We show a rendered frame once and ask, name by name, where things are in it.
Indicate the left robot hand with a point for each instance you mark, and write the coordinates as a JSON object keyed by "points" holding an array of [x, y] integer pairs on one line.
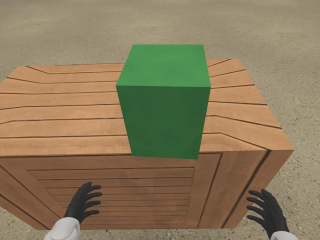
{"points": [[78, 203]]}

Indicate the pedestal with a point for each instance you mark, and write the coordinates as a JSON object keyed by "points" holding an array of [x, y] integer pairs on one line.
{"points": [[61, 126]]}

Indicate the carton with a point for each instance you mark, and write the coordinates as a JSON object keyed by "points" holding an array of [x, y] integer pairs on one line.
{"points": [[163, 91]]}

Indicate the robot left forearm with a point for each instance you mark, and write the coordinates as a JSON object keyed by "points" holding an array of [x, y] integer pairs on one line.
{"points": [[67, 228]]}

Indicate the right robot hand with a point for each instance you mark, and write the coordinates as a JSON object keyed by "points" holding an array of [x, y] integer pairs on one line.
{"points": [[273, 218]]}

